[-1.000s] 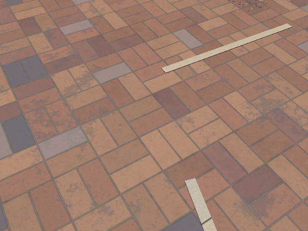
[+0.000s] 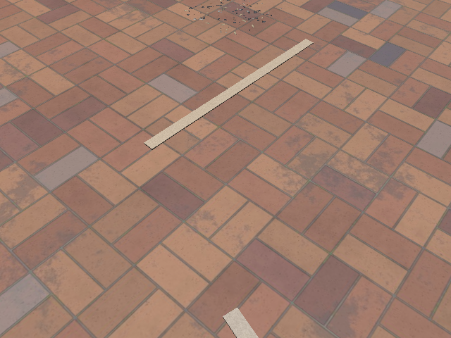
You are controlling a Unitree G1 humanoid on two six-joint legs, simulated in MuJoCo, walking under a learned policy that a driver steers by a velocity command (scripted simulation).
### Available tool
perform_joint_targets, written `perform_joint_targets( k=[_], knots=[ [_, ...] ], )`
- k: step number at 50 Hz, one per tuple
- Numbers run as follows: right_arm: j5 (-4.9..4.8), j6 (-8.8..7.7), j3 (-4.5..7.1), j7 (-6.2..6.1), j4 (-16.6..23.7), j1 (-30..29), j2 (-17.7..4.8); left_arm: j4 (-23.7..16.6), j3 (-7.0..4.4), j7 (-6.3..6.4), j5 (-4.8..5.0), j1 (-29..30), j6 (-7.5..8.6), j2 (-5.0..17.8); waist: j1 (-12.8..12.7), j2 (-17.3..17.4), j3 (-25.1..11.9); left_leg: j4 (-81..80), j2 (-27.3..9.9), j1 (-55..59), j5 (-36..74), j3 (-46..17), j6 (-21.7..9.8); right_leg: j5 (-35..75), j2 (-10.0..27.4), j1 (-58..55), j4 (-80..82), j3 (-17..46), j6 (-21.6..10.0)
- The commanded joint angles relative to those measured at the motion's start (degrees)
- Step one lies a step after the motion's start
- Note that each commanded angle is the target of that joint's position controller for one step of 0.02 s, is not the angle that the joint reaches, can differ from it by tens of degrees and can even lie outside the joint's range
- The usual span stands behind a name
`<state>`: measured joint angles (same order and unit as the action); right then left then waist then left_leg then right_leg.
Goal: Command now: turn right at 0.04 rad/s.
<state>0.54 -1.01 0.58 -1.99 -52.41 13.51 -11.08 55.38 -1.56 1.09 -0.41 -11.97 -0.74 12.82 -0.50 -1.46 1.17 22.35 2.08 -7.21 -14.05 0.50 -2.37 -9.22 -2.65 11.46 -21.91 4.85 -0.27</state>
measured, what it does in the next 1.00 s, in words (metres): walks ahead: right foot, then left foot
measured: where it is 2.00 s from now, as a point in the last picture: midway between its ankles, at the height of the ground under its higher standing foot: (217, 311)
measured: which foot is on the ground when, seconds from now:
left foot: down 0.00-0.42, up 0.44-0.90, down 0.92-1.00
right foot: down 0.00-0.18, up 0.20-0.40, down 0.42-0.92, up 0.94-1.00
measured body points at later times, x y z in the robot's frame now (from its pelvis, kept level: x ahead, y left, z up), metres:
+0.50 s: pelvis +0.09 -0.05 -0.01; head +0.09 -0.06 +0.44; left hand +0.11 +0.22 -0.14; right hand +0.08 -0.30 -0.16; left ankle -0.01 +0.08 -0.70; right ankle +0.08 -0.12 -0.74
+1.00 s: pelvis +0.35 -0.02 -0.03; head +0.38 -0.02 +0.42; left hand +0.31 +0.22 -0.17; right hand +0.50 -0.25 -0.16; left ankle +0.42 +0.02 -0.74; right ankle +0.19 -0.14 -0.63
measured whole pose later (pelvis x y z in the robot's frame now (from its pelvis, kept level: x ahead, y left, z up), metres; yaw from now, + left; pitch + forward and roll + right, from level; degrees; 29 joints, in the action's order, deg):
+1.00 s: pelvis +0.35 -0.02 -0.03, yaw +10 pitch +0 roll +1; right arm 1.0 -2.1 3.8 1.1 -53.1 8.2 -13.8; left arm 58.2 -1.4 0.4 -1.0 -19.2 5.4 11.1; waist 0.0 -0.4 4.2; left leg 33.1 7.5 -22.4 -11.3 6.2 -10.1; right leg -20.9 -0.2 13.6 -71.5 -2.1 -2.9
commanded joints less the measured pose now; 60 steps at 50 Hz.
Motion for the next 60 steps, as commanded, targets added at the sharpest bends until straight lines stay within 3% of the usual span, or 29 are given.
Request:
perform_joint_targets(
  k=[1,6,7,9,11,12,14,18,20,21,22,23,24,25,26,28,34,39,42,44,45,46,47,48,50,51,53,56,60],
  knots=[
    [0.08,0.17,1.65,-0.17,0.5,1.8,-7.1,0.4,-0.76,0.5,-0.05,-1.6,0.37,4.8,0.1,2.5,0.6,-5.4,-8.2,-1.3,8.3,-7.4,-1.6,6.8,4.8,-1.5,2.4,4.2,-1.0],
    [0.1,0.25,1.57,-0.1,-1.8,1.9,-6.9,3.4,-0.48,0.78,-0.03,-1.7,0.54,4.6,0.4,1.0,1.0,-5.3,-7.6,-0.8,7.0,-7.0,-1.6,7.2,5.4,-1.7,3.3,4.7,-1.2],
    [0.23,0.28,1.5,0.0,-2.5,2.5,-6.7,4.1,-0.28,0.79,-0.09,-2.2,0.5,4.2,0.5,1.2,-0.2,-6.3,-7.2,-0.4,0.8,-7.1,-1.7,2.9,4.8,-2.1,3.3,4.3,-1.4],
    [0.36,0.89,2.64,0.22,-3.4,3.7,-9.5,4.1,-0.65,0.64,-0.57,-1.8,0.29,5.0,1.4,4.7,1.8,-8.3,-7.5,-1.1,-18.3,-10.1,-3.9,-11.5,1.2,2.9,-2.4,0.9,-2.6],
    [0.23,1.39,3.44,0.35,-4.3,6.4,-11.1,2.6,-0.65,-0.09,-1.32,0.9,0.41,4.5,2.8,8.8,6.5,-14.4,-13.9,-1.7,-32.9,-18.7,-8.4,-16.8,-0.7,11.8,-11.1,-3.9,-3.1],
    [0.19,1.24,3.68,0.36,-4.8,7.1,-11.0,1.6,-0.31,-0.52,-1.87,2.2,0.84,3.3,3.0,9.8,9.0,-16.5,-17.8,-2.9,-33.8,-22.7,-10.6,-14.6,1.3,13.9,-15.5,-5.4,-3.1],
    [0.83,0.28,3.7,0.65,-5.2,7.3,-10.1,0.7,-0.51,-1.14,-1.7,2.6,1.95,3.8,2.4,7.8,9.9,-17.6,-20.1,-1.2,-27.7,-24.2,-12.3,-15.0,4.2,18.2,-20.8,-4.8,-3.4],
    [0.49,-1.52,4.16,1.32,-5.4,5.8,-10.4,0.3,-0.99,-2.09,-0.76,1.0,3.92,3.8,0.5,7.4,7.2,-13.9,-15.7,-1.2,-14.6,-15.0,-10.0,-11.0,3.7,10.3,-12.7,-7.7,-4.0],
    [0.06,-1.68,4.16,1.6,-5.0,3.5,-10.1,3.3,-1.34,-1.92,-0.56,-7.6,4.34,2.8,-3.6,5.5,5.6,-7.0,-11.7,-11.2,-12.0,-9.4,-8.1,-5.7,0.3,-6.9,-3.9,-10.5,-4.2],
    [0.47,-2.05,3.61,1.73,-4.5,3.0,-8.4,5.3,-2.16,-1.4,-0.83,-14.0,4.72,4.8,-6.0,1.2,3.6,1.6,-8.8,-17.5,-9.6,-5.8,-6.5,-8.9,2.5,-16.5,-0.5,-5.6,-4.7],
    [0.28,-2.49,2.17,2.29,-2.2,1.6,-3.6,6.2,-3.44,-0.68,-1.7,-21.4,5.19,10.4,-8.4,-13.2,0.1,22.0,-1.6,-26.2,-11.8,2.4,-3.3,-26.0,17.6,-23.4,11.0,17.7,-8.3],
    [0.99,-2.47,2.92,2.55,-0.7,0.6,-6.0,8.0,-3.96,-0.83,-1.08,-24.4,4.59,13.0,-7.6,-15.8,1.6,34.1,2.0,-33.7,-18.9,1.6,-3.6,-33.7,24.8,-20.7,17.0,34.4,-13.3],
    [1.62,-2.3,3.41,2.8,-0.7,-1.2,-8.1,5.8,-3.11,-0.85,-1.16,-17.2,4.31,9.7,-3.9,-5.7,6.3,40.2,-2.7,-35.5,-14.3,-2.3,-4.4,-33.9,23.6,-15.4,15.6,29.2,-13.1],
    [1.23,-2.61,3.11,3.47,-1.3,-0.9,-6.8,3.8,-2.53,-1.12,-0.96,-12.1,4.71,7.7,-1.8,-2.1,7.1,40.5,-4.7,-34.3,-8.1,-3.2,-4.5,-28.1,20.8,-11.9,15.3,23.6,-11.8],
    [0.89,-2.89,2.89,3.88,-2.0,0.2,-5.7,3.0,-2.14,-1.11,-0.85,-9.8,5.17,6.6,-0.2,-1.2,6.4,39.1,-6.1,-32.2,-3.7,-2.9,-3.8,-20.5,18.2,-10.8,16.1,18.1,-10.4],
    [1.69,-2.45,2.93,4.3,-2.8,0.8,-5.7,3.5,-1.32,-0.78,-0.6,-10.6,6.09,4.6,0.5,-1.5,4.5,37.7,-6.8,-30.2,0.6,-1.1,-2.1,-6.4,15.1,-11.5,16.0,10.4,-9.2],
    [0.9,-1.07,2.32,4.39,1.0,-9.2,-4.0,6.3,-0.48,-0.19,-0.84,-17.3,6.87,3.7,-1.1,-2.3,6.0,32.6,-4.8,-35.7,6.2,1.2,-0.1,18.7,13.2,-13.1,15.2,-2.4,-8.4],
    [0.79,-1.22,1.03,4.58,4.6,-16.9,-2.6,6.6,0.05,0.43,-0.8,-17.3,7.19,3.5,-1.7,-2.8,7.8,16.5,-2.8,-28.3,11.9,6.5,-2.3,29.0,13.4,-12.0,15.6,-9.4,-6.9],
    [0.86,-1.54,1.72,4.06,4.2,-12.7,-4.6,6.5,-0.39,1.16,-0.72,-16.0,7.32,5.7,1.2,-3.8,4.1,13.1,1.0,-20.5,8.9,9.3,-5.8,53.1,14.8,-17.1,6.2,-12.5,-5.7],
    [0.95,-1.92,3.08,3.61,0.6,-0.4,-7.0,5.5,-1.08,1.59,-1.13,-14.1,6.49,7.7,6.3,-5.2,-2.9,12.0,3.9,-9.6,4.7,9.2,-8.5,60.9,15.7,-18.0,-11.0,-13.6,-5.4],
    [1.45,-2.16,4.07,3.38,-1.7,7.2,-8.6,4.8,-1.34,1.34,-0.94,-13.0,6.13,8.3,9.8,-4.4,-6.5,7.6,3.8,0.4,5.3,7.2,-10.4,53.1,14.8,-13.1,-23.6,-14.5,-5.1],
    [2.17,-1.93,5.71,2.74,-2.5,13.6,-13.1,2.9,-1.09,0.77,-0.82,-12.5,6.24,7.0,12.0,1.5,-11.2,5.7,-7.1,11.8,-2.5,-7.8,-14.3,30.7,11.6,-1.5,-42.6,-15.4,-4.5],
    [1.69,-1.15,6.69,2.76,-0.9,10.1,-17.1,-0.3,-0.72,-0.54,0.17,-15.1,6.64,2.2,6.0,15.2,-15.4,-2.8,-22.3,25.0,-1.3,-43.0,-24.8,-20.2,-2.2,22.4,-64.2,-10.3,-1.6],
    [-0.13,-0.72,6.69,2.89,-1.0,7.5,-16.0,-2.0,-1.37,-0.88,-0.7,-9.3,7.19,6.4,6.5,6.0,-12.5,-7.4,-20.8,22.8,-6.5,-42.9,-24.4,-15.8,1.2,30.0,-65.9,-1.1,-3.0],
    [0.01,-1.11,5.22,2.54,-0.6,2.2,-9.9,-3.9,-1.5,-1.07,-0.41,-4.4,8.25,6.5,2.5,-2.1,-0.8,-10.3,-17.6,6.6,2.1,-29.6,-19.1,-7.8,6.5,28.0,-55.8,-1.4,-3.1],
    [0.07,-1.63,4.7,2.25,-0.4,1.1,-8.5,-4.3,-1.54,-0.91,-1.14,-3.8,7.5,5.9,0.6,-3.2,0.8,-10.4,-14.7,0.9,8.7,-25.1,-17.2,-7.6,7.8,24.2,-51.9,-1.2,-2.1],
    [-0.22,-2.7,4.27,1.95,-0.4,1.3,-8.3,-4.8,-1.2,-1.18,-2.36,-5.6,5.17,4.1,-1.6,-1.3,0.2,-10.6,-11.2,-4.2,16.5,-19.2,-15.8,-8.3,8.5,19.4,-46.7,-1.7,-0.3],
    [-0.35,-3.38,4.77,1.96,-0.4,4.1,-11.3,-6.9,-1.17,-0.95,-2.17,-2.5,3.39,3.9,-1.7,0.4,1.2,-8.3,-8.7,-6.7,38.4,-13.7,-14.3,-5.5,7.7,19.8,-39.6,-4.5,2.4],
    [-0.54,-2.09,4.33,1.76,-0.5,8.3,-10.2,-10.1,-0.82,-1.07,-1.49,4.4,2.72,3.9,1.4,4.6,-1.2,-3.8,-5.1,-2.3,51.8,-9.2,-7.1,3.5,5.6,20.7,-29.1,-7.0,2.7]
  ],
)
Keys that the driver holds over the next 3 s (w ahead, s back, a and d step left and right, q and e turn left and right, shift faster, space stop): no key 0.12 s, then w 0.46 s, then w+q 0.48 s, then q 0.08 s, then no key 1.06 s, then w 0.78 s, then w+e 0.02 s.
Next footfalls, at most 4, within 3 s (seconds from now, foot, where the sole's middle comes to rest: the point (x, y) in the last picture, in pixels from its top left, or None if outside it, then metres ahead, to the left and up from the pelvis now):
0.42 right None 0.12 -0.13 -0.78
0.92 left None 0.46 0.03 -0.78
1.42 right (238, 277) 0.72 -0.03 -0.78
1.76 left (186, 323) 0.57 0.13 -0.78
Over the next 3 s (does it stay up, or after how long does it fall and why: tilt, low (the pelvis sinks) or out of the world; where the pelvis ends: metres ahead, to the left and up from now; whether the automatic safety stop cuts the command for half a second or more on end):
stays up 0.92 0.12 -0.03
